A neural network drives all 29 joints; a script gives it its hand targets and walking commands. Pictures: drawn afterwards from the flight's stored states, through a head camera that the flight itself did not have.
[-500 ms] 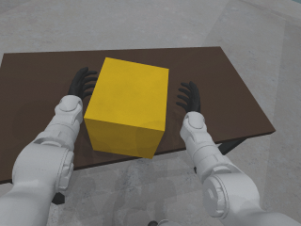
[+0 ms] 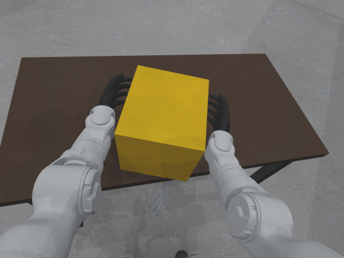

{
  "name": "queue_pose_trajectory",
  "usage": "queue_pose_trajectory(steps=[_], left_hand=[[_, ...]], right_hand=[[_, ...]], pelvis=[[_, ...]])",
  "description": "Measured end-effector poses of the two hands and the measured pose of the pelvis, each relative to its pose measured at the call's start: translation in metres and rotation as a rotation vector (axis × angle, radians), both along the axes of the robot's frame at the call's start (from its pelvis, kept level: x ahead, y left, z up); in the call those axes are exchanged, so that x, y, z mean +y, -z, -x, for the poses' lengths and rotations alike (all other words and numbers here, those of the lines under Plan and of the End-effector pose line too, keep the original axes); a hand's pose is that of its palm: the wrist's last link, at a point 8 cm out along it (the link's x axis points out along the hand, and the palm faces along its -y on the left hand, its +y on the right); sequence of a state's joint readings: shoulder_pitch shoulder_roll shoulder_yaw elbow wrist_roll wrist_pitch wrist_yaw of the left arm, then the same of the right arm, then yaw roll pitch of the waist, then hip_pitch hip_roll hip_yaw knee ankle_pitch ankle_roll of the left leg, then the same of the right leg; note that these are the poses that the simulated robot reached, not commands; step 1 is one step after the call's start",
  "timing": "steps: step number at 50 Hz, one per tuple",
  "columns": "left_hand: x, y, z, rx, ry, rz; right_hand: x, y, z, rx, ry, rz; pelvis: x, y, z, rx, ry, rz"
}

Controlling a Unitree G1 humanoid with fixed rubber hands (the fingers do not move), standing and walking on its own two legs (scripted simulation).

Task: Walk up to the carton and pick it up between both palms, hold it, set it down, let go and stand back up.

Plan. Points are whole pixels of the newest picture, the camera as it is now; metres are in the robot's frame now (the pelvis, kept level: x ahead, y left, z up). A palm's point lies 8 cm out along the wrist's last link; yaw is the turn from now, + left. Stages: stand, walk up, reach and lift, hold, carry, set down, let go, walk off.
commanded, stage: reach and lift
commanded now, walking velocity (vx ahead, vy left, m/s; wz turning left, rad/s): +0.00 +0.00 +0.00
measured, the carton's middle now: (163, 126) +0.44 -0.02 +0.01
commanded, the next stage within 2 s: none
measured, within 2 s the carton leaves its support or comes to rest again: neither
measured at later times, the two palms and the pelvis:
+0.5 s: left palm (109, 111) +0.45 +0.11 +0.05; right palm (221, 134) +0.38 -0.16 +0.04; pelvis +0.02 -0.02 +0.02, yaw +2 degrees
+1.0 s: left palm (109, 112) +0.45 +0.11 +0.05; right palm (222, 134) +0.38 -0.16 +0.04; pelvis +0.02 -0.02 +0.02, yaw +2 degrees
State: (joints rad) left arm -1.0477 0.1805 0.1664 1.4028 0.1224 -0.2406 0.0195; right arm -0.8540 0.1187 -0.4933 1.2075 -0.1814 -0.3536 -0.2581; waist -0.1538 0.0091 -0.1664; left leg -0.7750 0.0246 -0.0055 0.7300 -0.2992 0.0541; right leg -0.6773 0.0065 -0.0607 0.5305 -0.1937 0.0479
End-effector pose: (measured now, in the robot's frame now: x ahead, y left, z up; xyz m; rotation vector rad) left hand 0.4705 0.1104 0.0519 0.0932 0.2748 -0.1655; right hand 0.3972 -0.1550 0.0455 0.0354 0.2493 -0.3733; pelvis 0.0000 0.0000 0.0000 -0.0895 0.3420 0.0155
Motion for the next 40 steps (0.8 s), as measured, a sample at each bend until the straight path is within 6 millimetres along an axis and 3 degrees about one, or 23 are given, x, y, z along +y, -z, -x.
queue_pose_trajectory(steps=[12, 40], left_hand=[[-0.002, 0.000, 0.010, -0.016, 0.020, -0.013], [-0.003, 0.002, 0.019, -0.014, -0.017, 0.009]], right_hand=[[0.001, 0.004, 0.017, -0.041, 0.019, 0.021], [-0.003, 0.004, 0.015, -0.043, -0.013, 0.025]], pelvis=[[-0.003, -0.014, -0.006, -0.065, -0.010, -0.012], [-0.027, -0.025, -0.018, -0.094, -0.033, -0.046]])
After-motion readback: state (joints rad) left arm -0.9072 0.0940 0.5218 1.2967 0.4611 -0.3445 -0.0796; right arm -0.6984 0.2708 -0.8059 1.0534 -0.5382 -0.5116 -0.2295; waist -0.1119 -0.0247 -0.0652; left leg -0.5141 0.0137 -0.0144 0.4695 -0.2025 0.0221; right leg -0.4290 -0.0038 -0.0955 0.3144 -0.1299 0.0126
